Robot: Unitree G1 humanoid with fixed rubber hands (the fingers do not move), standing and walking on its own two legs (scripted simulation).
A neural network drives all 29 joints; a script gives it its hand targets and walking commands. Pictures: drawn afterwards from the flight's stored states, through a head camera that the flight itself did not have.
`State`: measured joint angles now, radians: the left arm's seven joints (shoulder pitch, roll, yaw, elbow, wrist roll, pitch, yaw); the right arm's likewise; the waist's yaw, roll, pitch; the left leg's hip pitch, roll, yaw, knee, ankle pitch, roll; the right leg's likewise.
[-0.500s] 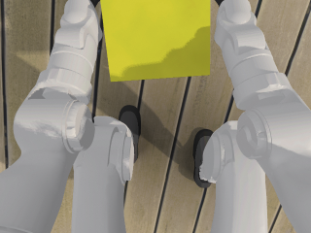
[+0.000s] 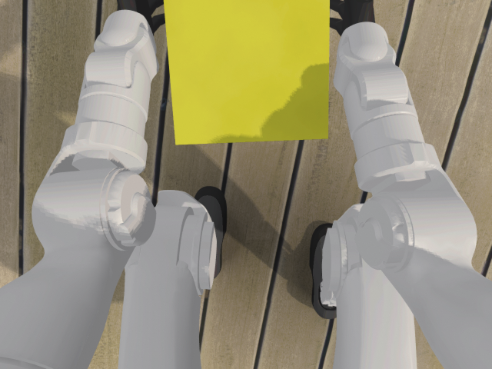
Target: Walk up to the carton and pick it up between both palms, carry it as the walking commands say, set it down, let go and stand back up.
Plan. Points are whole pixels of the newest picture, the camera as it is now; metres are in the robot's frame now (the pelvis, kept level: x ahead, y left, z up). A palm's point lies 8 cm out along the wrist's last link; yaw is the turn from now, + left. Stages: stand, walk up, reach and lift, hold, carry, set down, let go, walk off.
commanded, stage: reach and lift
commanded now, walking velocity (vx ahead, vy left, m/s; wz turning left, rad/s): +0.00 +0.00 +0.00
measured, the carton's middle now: (247, 38) +0.53 +0.08 -0.23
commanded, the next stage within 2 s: none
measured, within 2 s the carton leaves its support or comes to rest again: leaves its support in 0.06 s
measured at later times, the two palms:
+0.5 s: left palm (123, 28) +0.50 +0.21 -0.10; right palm (363, 7) +0.53 -0.05 -0.10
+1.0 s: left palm (100, 13) +0.49 +0.21 -0.05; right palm out of the picture +0.53 -0.05 -0.05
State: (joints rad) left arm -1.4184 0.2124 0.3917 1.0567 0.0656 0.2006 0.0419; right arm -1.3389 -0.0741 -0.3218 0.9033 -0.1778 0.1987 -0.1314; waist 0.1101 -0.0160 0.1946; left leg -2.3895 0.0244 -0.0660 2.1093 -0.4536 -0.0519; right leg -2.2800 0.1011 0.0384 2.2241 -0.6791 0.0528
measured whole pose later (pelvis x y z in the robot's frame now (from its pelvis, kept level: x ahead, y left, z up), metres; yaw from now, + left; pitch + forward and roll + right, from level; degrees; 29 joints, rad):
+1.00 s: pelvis +0.00 +0.01 +0.07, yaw -2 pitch +42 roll -3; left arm -1.17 0.02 0.50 0.66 0.18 0.32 0.12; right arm -1.22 0.00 -0.35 0.76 -0.18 0.30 -0.13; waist 0.10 -0.04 0.08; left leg -2.19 -0.04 -0.11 1.91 -0.45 -0.08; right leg -2.08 0.11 0.04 1.98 -0.64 0.07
